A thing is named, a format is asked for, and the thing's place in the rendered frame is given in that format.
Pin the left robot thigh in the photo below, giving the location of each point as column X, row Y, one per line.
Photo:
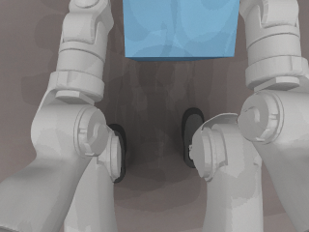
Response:
column 92, row 206

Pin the right robot forearm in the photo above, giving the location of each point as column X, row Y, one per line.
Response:
column 273, row 46

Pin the robot right foot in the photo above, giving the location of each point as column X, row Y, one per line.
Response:
column 192, row 120

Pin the left robot upper arm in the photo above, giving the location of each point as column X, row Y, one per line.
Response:
column 66, row 137

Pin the right robot upper arm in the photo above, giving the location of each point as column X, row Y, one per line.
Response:
column 277, row 124

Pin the carton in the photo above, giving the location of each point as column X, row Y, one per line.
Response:
column 180, row 30

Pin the left robot forearm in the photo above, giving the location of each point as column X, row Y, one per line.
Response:
column 82, row 53

